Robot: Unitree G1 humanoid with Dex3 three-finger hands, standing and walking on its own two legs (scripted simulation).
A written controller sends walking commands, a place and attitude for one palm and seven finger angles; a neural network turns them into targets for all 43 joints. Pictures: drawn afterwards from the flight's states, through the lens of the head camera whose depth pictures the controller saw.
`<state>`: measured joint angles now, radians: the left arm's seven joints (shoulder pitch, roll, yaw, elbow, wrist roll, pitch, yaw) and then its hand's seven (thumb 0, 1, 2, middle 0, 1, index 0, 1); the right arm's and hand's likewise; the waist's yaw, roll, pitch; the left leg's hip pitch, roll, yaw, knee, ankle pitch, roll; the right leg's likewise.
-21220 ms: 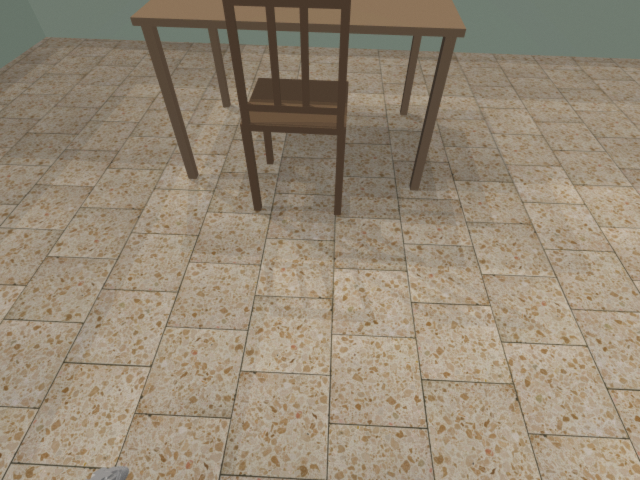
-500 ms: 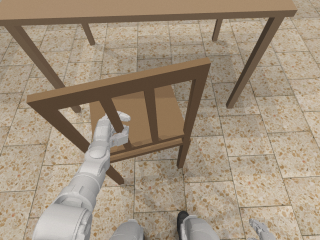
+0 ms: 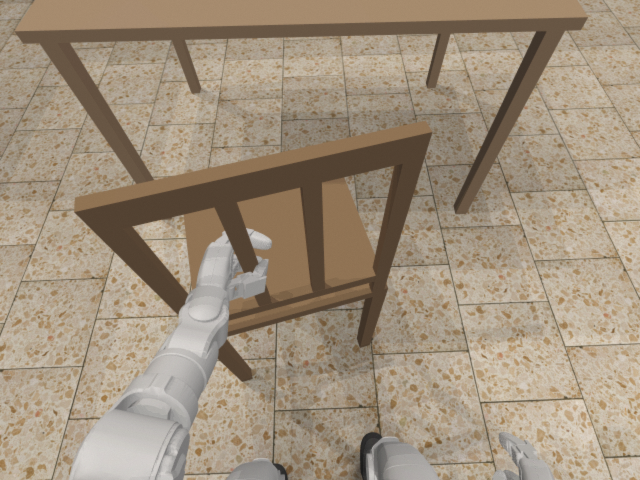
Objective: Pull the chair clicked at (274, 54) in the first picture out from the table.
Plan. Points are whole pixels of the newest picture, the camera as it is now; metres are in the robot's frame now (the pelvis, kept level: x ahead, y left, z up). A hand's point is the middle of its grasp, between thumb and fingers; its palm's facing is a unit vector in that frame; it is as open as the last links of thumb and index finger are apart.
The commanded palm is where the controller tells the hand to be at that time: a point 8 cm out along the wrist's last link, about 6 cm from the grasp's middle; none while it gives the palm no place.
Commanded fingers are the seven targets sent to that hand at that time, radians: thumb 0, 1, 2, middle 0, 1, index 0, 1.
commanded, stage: step backward, pulling the chair out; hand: left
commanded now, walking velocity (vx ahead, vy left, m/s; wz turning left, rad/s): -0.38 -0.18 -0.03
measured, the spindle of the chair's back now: (248, 261) +0.41 +0.10 -0.06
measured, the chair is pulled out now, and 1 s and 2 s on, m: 0.34 0.48 0.50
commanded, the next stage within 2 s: stop walking, hand still on the chair in 1.02 s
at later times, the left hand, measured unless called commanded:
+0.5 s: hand (249, 324) +0.31 +0.09 -0.05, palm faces -0.10 -0.98 -0.19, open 5.7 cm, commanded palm +0.30 +0.14 -0.04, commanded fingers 0.00 0.90 0.90 -0.50 -1.45 -0.50 -1.45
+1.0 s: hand (241, 378) +0.24 +0.10 -0.04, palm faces -0.07 -0.98 -0.19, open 5.7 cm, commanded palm +0.24 +0.15 -0.04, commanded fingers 0.00 0.90 0.90 -0.50 -1.45 -0.50 -1.45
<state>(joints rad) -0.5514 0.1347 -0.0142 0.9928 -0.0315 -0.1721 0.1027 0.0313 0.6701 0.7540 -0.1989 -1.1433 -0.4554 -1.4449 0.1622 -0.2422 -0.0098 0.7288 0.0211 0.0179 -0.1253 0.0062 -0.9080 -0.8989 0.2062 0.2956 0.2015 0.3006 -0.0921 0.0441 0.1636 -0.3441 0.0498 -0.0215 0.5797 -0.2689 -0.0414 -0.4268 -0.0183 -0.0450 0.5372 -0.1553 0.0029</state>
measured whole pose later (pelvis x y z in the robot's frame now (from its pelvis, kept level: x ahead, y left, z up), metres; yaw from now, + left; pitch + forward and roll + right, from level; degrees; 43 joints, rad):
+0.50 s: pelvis -0.07 +0.00 +0.00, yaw -2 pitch +2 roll +1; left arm -0.50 0.17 -0.02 0.91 -0.03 -0.15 0.09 0.04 0.68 0.75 -0.17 -1.15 -0.43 -1.44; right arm 0.21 -0.25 -0.03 0.69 0.01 0.04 -0.12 0.01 -0.91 -0.90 0.20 0.30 0.20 0.30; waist -0.07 -0.01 0.16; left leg -0.31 0.03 0.01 0.56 -0.29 -0.03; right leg -0.44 -0.03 -0.02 0.59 -0.20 0.01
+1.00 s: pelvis -0.13 -0.01 +0.00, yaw -3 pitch +0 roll +0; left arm -0.48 0.17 0.00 0.97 -0.05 -0.15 0.08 0.05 0.67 0.77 -0.17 -1.13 -0.43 -1.44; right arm 0.23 -0.23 -0.01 0.69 0.03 0.05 -0.10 0.01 -0.91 -0.90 0.20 0.30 0.20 0.30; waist -0.04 0.02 0.14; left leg -0.31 0.07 0.00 0.61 -0.30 -0.06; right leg -0.40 -0.01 -0.04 0.56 -0.15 -0.01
